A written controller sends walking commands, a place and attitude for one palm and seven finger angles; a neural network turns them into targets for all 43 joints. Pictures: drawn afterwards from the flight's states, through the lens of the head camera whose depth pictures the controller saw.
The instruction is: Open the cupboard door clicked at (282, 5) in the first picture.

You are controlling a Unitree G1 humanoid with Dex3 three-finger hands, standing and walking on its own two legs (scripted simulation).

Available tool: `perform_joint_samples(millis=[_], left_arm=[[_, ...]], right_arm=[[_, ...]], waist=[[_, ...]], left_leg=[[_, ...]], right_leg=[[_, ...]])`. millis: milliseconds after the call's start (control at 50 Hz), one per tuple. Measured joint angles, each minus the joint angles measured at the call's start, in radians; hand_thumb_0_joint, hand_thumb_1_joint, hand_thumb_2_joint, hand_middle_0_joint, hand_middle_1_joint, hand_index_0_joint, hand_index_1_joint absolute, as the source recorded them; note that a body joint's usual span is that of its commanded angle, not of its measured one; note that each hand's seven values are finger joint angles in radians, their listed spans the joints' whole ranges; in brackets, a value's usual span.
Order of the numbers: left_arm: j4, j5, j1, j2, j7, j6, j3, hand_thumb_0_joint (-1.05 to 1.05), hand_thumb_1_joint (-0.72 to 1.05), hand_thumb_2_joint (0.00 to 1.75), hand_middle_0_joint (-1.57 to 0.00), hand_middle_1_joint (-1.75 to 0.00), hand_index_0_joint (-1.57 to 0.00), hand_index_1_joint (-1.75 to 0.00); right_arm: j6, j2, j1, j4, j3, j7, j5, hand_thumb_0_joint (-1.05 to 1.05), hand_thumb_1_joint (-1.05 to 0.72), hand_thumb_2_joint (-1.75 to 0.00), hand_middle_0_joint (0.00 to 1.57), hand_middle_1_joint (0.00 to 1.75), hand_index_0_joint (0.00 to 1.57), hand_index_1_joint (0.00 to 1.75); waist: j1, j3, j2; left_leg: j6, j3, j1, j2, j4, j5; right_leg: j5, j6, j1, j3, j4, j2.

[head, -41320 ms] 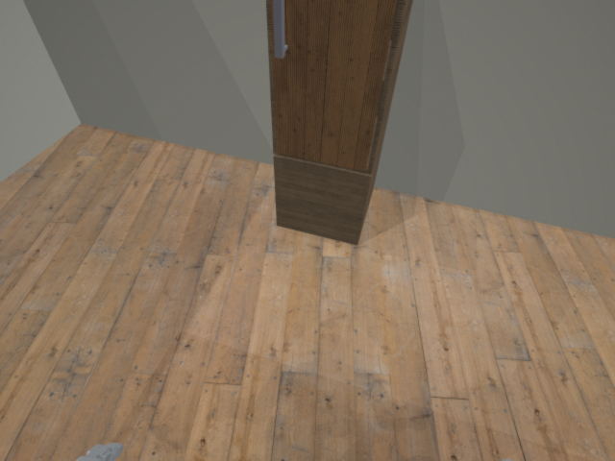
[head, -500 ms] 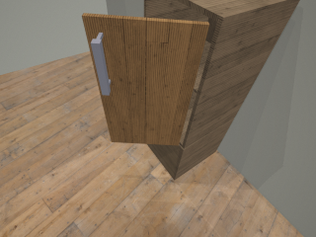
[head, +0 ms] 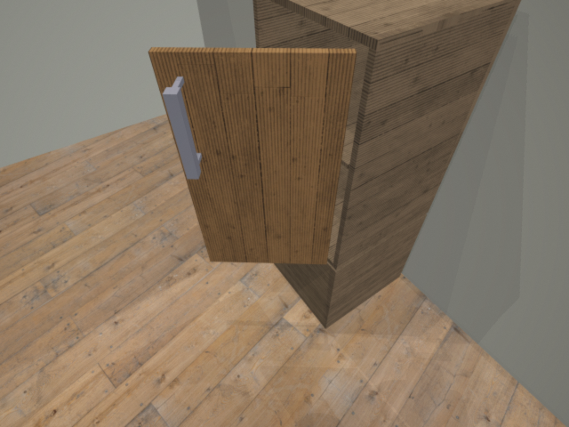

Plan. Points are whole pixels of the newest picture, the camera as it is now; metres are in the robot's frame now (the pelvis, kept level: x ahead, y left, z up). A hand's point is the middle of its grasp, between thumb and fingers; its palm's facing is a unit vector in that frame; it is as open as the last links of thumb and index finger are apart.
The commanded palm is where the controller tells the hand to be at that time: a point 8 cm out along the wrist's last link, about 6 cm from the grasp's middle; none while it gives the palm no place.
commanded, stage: come to a stop and stand still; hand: left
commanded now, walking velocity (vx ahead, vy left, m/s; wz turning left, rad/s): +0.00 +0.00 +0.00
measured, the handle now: (186, 130) +0.57 +0.22 +0.12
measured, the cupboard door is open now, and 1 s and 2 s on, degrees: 54 54 54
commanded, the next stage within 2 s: look again from close up in 0.40 s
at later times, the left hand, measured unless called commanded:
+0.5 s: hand out of the picture +0.02 +0.15 -0.17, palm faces +0.05 -0.98 -0.19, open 7.3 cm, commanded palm none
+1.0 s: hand out of the picture +0.01 +0.14 -0.17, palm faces +0.06 -0.98 -0.17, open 7.3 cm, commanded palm none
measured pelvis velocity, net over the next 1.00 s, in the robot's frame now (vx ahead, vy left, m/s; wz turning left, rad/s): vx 0.02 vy -0.03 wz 0.01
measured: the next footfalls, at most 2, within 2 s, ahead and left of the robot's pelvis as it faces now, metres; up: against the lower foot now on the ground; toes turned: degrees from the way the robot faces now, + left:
none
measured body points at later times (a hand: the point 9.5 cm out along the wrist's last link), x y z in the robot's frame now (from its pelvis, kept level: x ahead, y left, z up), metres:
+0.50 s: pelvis +0.02 -0.02 +0.00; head +0.02 -0.02 +0.45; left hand +0.01 +0.20 -0.15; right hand +0.01 -0.23 -0.16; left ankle +0.01 +0.11 -0.74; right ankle +0.03 -0.12 -0.74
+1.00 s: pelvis +0.02 -0.03 +0.00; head +0.03 -0.03 +0.45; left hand +0.01 +0.19 -0.16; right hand +0.02 -0.24 -0.16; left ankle +0.01 +0.11 -0.74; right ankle +0.03 -0.12 -0.74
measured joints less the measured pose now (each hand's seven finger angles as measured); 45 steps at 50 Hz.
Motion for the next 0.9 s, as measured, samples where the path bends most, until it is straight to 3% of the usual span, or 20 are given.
perform_joint_samples(millis=[300,900], left_arm=[[0.028,-0.005,-0.044,-0.006,0.009,-0.018,0.001,0.02,0.93,0.90,-0.21,-0.30,-0.20,-0.29],[0.045,-0.005,-0.027,-0.025,0.009,-0.023,0.004,0.01,0.92,0.90,-0.20,-0.30,-0.20,-0.29]], right_arm=[[-0.015,0.047,-0.006,0.066,0.014,-0.008,0.004,0.01,-0.91,-0.90,0.20,0.30,0.20,0.30],[-0.020,0.050,-0.035,0.088,0.012,-0.019,0.005,0.01,-0.91,-0.90,0.20,0.30,0.20,0.30]], waist=[[-0.004,0.005,-0.017],[0.009,0.013,-0.019]], left_leg=[[-0.026,-0.014,0.031,0.025,-0.020,-0.003],[-0.041,-0.023,0.069,0.037,-0.058,-0.001]], right_leg=[[-0.006,-0.024,0.035,-0.015,-0.023,0.026],[-0.008,-0.034,0.074,-0.025,-0.061,0.040]])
